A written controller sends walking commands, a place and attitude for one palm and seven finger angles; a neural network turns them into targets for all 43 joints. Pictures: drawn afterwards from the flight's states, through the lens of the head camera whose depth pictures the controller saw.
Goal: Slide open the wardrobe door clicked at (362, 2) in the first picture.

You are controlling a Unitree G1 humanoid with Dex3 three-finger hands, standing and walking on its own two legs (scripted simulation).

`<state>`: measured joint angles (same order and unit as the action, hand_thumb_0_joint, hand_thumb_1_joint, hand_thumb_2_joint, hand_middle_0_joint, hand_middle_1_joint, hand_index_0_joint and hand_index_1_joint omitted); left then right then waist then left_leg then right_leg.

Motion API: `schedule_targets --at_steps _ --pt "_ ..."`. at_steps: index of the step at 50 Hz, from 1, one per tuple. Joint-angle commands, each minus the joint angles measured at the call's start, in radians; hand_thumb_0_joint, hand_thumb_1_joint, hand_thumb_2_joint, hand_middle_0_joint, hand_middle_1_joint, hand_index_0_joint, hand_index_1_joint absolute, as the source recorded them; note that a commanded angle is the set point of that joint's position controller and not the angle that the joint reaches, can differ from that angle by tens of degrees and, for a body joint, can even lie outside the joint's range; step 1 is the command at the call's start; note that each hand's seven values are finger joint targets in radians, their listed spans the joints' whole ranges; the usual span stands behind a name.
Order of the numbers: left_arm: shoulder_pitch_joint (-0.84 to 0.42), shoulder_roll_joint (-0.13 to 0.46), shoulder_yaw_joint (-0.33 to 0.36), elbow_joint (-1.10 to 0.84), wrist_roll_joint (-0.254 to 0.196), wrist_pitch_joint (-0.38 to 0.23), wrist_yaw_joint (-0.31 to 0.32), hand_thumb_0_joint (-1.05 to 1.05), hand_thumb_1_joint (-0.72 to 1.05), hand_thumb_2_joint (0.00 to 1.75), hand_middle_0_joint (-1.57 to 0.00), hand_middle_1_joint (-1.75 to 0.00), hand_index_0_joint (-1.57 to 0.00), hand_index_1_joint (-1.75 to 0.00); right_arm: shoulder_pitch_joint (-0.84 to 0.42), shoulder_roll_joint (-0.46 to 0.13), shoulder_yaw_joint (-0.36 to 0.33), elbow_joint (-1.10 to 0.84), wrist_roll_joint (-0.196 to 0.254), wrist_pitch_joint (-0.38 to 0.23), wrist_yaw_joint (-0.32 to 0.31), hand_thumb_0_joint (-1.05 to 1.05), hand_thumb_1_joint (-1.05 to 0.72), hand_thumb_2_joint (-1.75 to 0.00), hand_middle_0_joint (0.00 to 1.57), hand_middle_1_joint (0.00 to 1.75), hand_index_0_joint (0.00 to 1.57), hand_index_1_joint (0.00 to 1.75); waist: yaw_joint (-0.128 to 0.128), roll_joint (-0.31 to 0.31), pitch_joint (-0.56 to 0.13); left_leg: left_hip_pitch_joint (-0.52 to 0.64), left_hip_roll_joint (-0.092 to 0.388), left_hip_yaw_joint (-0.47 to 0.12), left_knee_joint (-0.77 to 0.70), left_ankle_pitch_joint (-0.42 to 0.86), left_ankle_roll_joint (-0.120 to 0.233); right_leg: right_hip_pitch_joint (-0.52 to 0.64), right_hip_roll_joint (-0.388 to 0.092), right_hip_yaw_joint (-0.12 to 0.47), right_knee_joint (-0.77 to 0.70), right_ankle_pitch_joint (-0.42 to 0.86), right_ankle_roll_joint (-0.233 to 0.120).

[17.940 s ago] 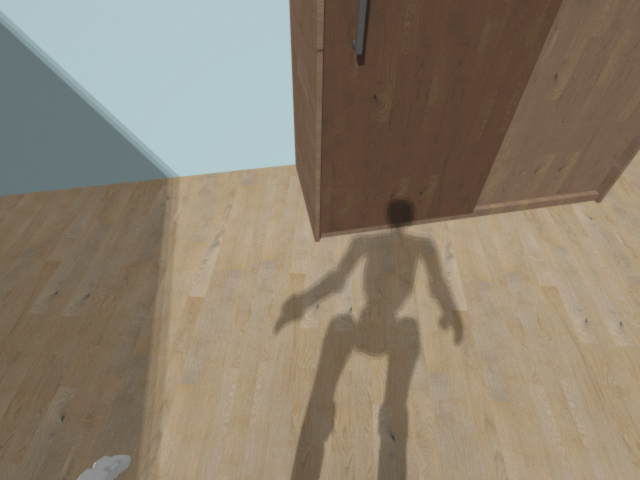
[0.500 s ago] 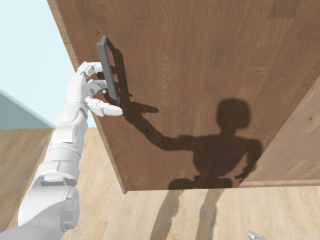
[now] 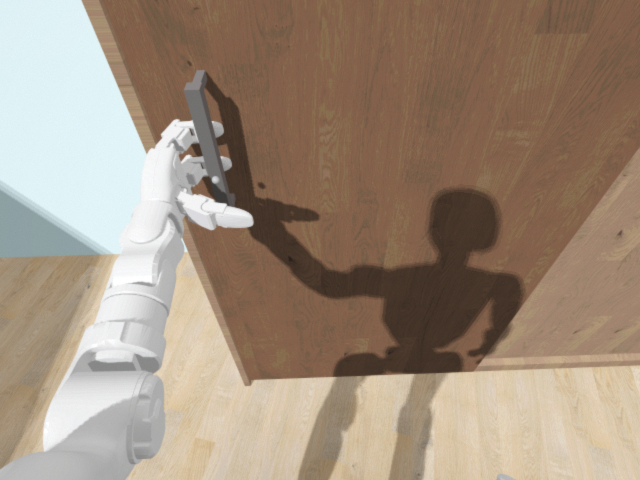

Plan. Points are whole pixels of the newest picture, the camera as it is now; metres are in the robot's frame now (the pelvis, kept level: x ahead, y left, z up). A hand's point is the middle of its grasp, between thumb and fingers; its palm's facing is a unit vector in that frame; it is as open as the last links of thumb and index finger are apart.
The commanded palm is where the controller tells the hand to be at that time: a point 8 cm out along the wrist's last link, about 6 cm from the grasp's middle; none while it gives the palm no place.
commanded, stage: slide the fingers in behind the handle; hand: left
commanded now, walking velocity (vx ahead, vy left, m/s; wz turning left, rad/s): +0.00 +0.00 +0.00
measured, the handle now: (216, 156) +0.49 +0.15 +0.15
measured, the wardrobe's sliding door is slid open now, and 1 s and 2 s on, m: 0.00 0.00 0.00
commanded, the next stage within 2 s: grip the handle and tug to test in 0.62 s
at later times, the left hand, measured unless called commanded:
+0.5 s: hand (221, 182) +0.43 +0.13 +0.16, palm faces +0.04 -1.00 +0.00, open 14.0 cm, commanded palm +0.40 +0.19 +0.16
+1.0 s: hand (216, 185) +0.43 +0.14 +0.16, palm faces +0.06 -1.00 +0.01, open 12.2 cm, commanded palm +0.40 +0.19 +0.16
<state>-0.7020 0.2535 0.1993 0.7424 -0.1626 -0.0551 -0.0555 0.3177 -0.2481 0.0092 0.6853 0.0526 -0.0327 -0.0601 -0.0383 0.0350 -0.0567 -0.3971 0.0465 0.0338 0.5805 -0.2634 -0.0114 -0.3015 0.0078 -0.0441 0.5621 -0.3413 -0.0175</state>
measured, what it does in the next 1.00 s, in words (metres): stands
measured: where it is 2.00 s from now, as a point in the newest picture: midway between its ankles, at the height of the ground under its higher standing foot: outside the picture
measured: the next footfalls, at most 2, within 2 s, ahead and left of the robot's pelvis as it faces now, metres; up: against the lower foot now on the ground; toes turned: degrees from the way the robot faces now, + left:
none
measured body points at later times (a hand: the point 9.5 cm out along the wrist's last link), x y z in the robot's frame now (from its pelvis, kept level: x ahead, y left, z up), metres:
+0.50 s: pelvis +0.00 +0.00 +0.00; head +0.01 -0.01 +0.45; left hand +0.42 +0.19 +0.16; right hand +0.10 -0.25 -0.11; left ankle +0.02 +0.13 -0.73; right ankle -0.04 -0.11 -0.73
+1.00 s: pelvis +0.00 +0.00 +0.00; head +0.01 +0.00 +0.45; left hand +0.42 +0.19 +0.16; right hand +0.10 -0.25 -0.11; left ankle +0.02 +0.13 -0.73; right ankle -0.04 -0.11 -0.73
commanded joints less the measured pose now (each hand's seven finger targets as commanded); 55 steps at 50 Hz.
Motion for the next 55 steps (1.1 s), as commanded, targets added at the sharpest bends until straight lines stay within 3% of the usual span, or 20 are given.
schedule_targets --at_steps 1,4,6,7,8,9,12,13,14,22,23,27,28,31,36,38,41,48,53,55 --pt "-0.449 0.122 0.006 -0.229 -0.009 -0.053 -0.007 0.00 -0.50 0.30 -0.30 -1.20 -0.30 -1.20 -0.029 -0.125 -0.044 -0.121 0.001 -0.043 -0.002 0.00 -0.90 -0.90 0.20 0.30 0.20 0.30 -0.007 -0.031 -0.325 0.265 -0.044 -0.022 -0.017 0.287 0.053 0.007 0.026 0.003 -0.063 0.429 0.005" --pt "-0.437 0.163 0.047 -0.204 -0.004 -0.038 0.018 0.00 -0.50 0.30 -0.30 -1.20 -0.30 -1.20 -0.029 -0.130 -0.041 -0.120 -0.001 -0.038 0.001 0.00 -0.90 -0.90 0.20 0.30 0.20 0.30 -0.002 -0.080 -0.276 0.214 -0.045 -0.022 -0.029 0.251 0.057 0.014 0.024 0.004 -0.073 0.402 0.008" --pt "-0.462 0.177 0.059 -0.252 0.005 -0.043 0.032 0.00 -0.50 0.30 -0.30 -1.20 -0.30 -1.20 -0.032 -0.126 -0.043 -0.126 -0.004 -0.035 0.001 0.00 -0.90 -0.90 0.20 0.30 0.20 0.30 0.003 -0.054 -0.307 0.229 -0.046 -0.019 -0.030 0.264 0.056 0.029 0.022 0.007 -0.067 0.414 0.006" --pt "-0.465 0.151 0.040 -0.261 0.007 -0.045 0.035 0.00 -0.50 0.30 -0.30 -1.20 -0.30 -1.20 -0.036 -0.122 -0.041 -0.130 -0.006 -0.037 0.002 0.00 -0.90 -0.90 0.20 0.30 0.20 0.30 -0.001 -0.051 -0.311 0.237 -0.048 -0.016 -0.026 0.271 0.057 0.026 0.022 0.009 -0.067 0.423 0.006" --pt "-0.453 0.188 0.069 -0.267 0.010 -0.054 0.044 0.00 -0.50 0.30 -0.30 -1.20 -0.30 -1.20 -0.029 -0.127 -0.042 -0.128 -0.008 -0.034 0.001 0.00 -0.90 -0.90 0.20 0.30 0.20 0.30 0.006 -0.064 -0.322 0.230 -0.046 -0.018 -0.025 0.284 0.058 0.049 0.021 0.009 -0.065 0.430 0.005" --pt "-0.453 0.170 0.051 -0.289 0.016 -0.062 0.045 0.00 -0.50 0.30 -0.30 -1.20 -0.30 -1.20 -0.040 -0.120 -0.040 -0.134 -0.007 -0.035 0.004 0.00 -0.90 -0.90 0.20 0.30 0.20 0.30 0.008 -0.032 -0.316 0.237 -0.046 -0.016 -0.027 0.287 0.056 0.042 0.022 0.011 -0.061 0.435 0.003" --pt "-0.469 0.138 0.018 -0.282 0.021 -0.070 0.043 0.00 -0.50 0.30 -0.30 -1.20 -0.30 -1.20 -0.040 -0.117 -0.040 -0.131 -0.006 -0.036 0.004 0.00 -0.90 -0.90 0.20 0.30 0.20 0.30 -0.006 -0.033 -0.297 0.248 -0.043 -0.016 -0.024 0.275 0.055 0.018 0.025 0.010 -0.066 0.421 0.004" --pt "-0.456 0.159 0.035 -0.250 0.021 -0.067 0.044 0.00 -0.50 0.30 -0.30 -1.20 -0.30 -1.20 -0.030 -0.124 -0.041 -0.127 -0.009 -0.034 0.002 0.00 -0.90 -0.90 0.20 0.30 0.20 0.30 -0.011 -0.078 -0.285 0.232 -0.042 -0.019 -0.025 0.263 0.058 0.025 0.025 0.006 -0.072 0.406 0.006" --pt "-0.466 0.189 0.058 -0.255 0.021 -0.066 0.042 0.00 -0.50 0.30 -0.30 -1.20 -0.30 -1.20 -0.040 -0.126 -0.041 -0.127 -0.007 -0.032 -0.001 0.00 -0.90 -0.90 0.20 0.30 0.20 0.30 -0.006 -0.058 -0.290 0.227 -0.043 -0.015 -0.030 0.248 0.057 0.025 0.022 0.014 -0.075 0.400 0.007" --pt "-0.469 0.082 -0.030 -0.285 0.004 -0.048 0.018 0.00 -0.50 0.30 -0.30 -1.20 -0.30 -1.20 -0.050 -0.117 -0.041 -0.133 -0.001 -0.036 0.002 0.00 -0.90 -0.90 0.20 0.30 0.20 0.30 -0.015 -0.002 -0.305 0.280 -0.042 -0.022 -0.024 0.281 0.052 -0.002 0.026 0.004 -0.073 0.408 0.001" --pt "-0.438 0.099 -0.010 -0.265 0.000 -0.046 0.021 0.00 -0.50 0.30 -0.30 -1.20 -0.30 -1.20 -0.041 -0.122 -0.044 -0.130 -0.002 -0.035 0.001 0.00 -0.90 -0.90 0.20 0.30 0.20 0.30 -0.009 -0.048 -0.308 0.268 -0.042 -0.027 -0.023 0.278 0.053 0.016 0.028 -0.001 -0.074 0.401 0.001" --pt "-0.447 0.098 -0.005 -0.270 -0.003 -0.035 0.028 0.00 -0.50 0.30 -0.30 -1.20 -0.30 -1.20 -0.057 -0.120 -0.039 -0.132 -0.002 -0.033 0.002 0.00 -0.90 -0.90 0.20 0.30 0.20 0.30 -0.010 -0.065 -0.276 0.243 -0.046 -0.020 -0.032 0.249 0.055 0.012 0.024 0.005 -0.080 0.399 0.006" --pt "-0.434 0.142 0.034 -0.256 -0.004 -0.037 0.038 0.00 -0.50 0.30 -0.30 -1.20 -0.30 -1.20 -0.045 -0.127 -0.040 -0.130 -0.005 -0.031 -0.001 0.00 -0.90 -0.90 0.20 0.30 0.20 0.30 -0.003 -0.104 -0.279 0.228 -0.046 -0.024 -0.033 0.244 0.058 0.032 0.023 0.004 -0.083 0.391 0.007" --pt "-0.441 0.169 0.049 -0.258 0.015 -0.039 0.040 0.00 -0.50 0.30 -0.30 -1.20 -0.30 -1.20 -0.053 -0.121 -0.036 -0.132 -0.007 -0.025 -0.003 0.00 -0.90 -0.90 0.20 0.30 0.20 0.30 0.005 -0.073 -0.282 0.220 -0.048 -0.016 -0.040 0.238 0.057 0.041 0.018 0.012 -0.080 0.396 0.006" --pt "-0.459 0.144 0.020 -0.268 0.011 -0.051 0.027 0.00 -0.50 0.30 -0.30 -1.20 -0.30 -1.20 -0.060 -0.118 -0.036 -0.137 -0.003 -0.024 -0.003 0.00 -0.90 -0.90 0.20 0.30 0.20 0.30 -0.008 -0.038 -0.272 0.239 -0.045 -0.016 -0.037 0.228 0.055 0.018 0.021 0.013 -0.087 0.374 0.004" --pt "-0.467 0.144 0.017 -0.266 0.003 -0.056 0.023 0.00 -0.41 0.34 -0.31 -1.21 -0.31 -1.21 -0.054 -0.122 -0.038 -0.136 -0.003 -0.026 -0.006 0.00 -0.90 -0.90 0.20 0.30 0.20 0.30 -0.013 -0.056 -0.276 0.240 -0.045 -0.021 -0.037 0.229 0.057 0.025 0.022 0.010 -0.090 0.371 0.005" --pt "-0.507 0.099 -0.026 -0.283 0.000 -0.058 0.015 0.00 -0.27 0.40 -0.32 -1.23 -0.32 -1.23 -0.058 -0.117 -0.038 -0.130 -0.001 -0.033 -0.005 0.00 -0.90 -0.90 0.20 0.30 0.20 0.30 -0.022 -0.016 -0.287 0.270 -0.043 -0.027 -0.032 0.239 0.054 -0.005 0.025 0.007 -0.085 0.369 0.002" --pt "-0.424 0.145 0.028 -0.270 -0.009 -0.063 0.023 0.00 0.06 0.54 -0.36 -1.28 -0.36 -1.28 -0.046 -0.129 -0.042 -0.128 -0.005 -0.037 -0.003 0.00 -0.90 -0.90 0.20 0.30 0.20 0.30 0.002 -0.073 -0.325 0.252 -0.044 -0.026 -0.036 0.259 0.055 0.044 0.025 0.003 -0.079 0.390 0.004" --pt "-0.415 0.185 0.060 -0.264 -0.006 -0.060 0.017 0.00 0.29 0.64 -0.38 -1.31 -0.38 -1.31 -0.049 -0.130 -0.040 -0.130 -0.005 -0.032 -0.004 0.00 -0.90 -0.90 0.20 0.30 0.20 0.30 0.006 -0.068 -0.293 0.231 -0.046 -0.019 -0.039 0.257 0.058 0.054 0.022 0.008 -0.083 0.403 0.004" --pt "-0.443 0.160 0.034 -0.280 -0.002 -0.057 0.014 0.00 0.39 0.68 -0.40 -1.33 -0.40 -1.33 -0.056 -0.124 -0.037 -0.133 -0.002 -0.031 -0.004 0.00 -0.90 -0.90 0.20 0.30 0.20 0.30 -0.003 -0.041 -0.284 0.238 -0.046 -0.017 -0.039 0.261 0.056 0.039 0.023 0.011 -0.082 0.410 0.004"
